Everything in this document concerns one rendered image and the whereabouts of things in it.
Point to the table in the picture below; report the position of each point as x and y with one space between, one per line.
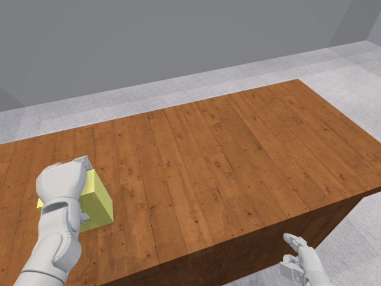
202 192

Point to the sponge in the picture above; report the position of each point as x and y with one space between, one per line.
94 201

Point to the robot right forearm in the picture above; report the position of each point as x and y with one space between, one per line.
317 278

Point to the robot right hand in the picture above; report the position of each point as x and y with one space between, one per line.
294 268

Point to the robot left hand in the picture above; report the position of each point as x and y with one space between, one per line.
64 180

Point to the robot left forearm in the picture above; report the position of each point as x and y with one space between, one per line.
57 249

